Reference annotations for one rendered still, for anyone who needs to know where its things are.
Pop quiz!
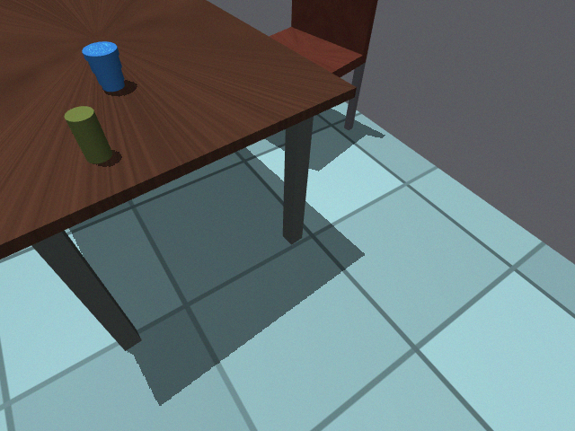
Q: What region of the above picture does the chair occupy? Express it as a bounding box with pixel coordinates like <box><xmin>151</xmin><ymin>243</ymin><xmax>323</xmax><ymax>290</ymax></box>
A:
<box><xmin>269</xmin><ymin>0</ymin><xmax>378</xmax><ymax>130</ymax></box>

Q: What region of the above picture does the table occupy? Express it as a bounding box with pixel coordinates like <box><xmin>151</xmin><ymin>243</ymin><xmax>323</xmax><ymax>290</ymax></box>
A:
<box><xmin>0</xmin><ymin>0</ymin><xmax>357</xmax><ymax>351</ymax></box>

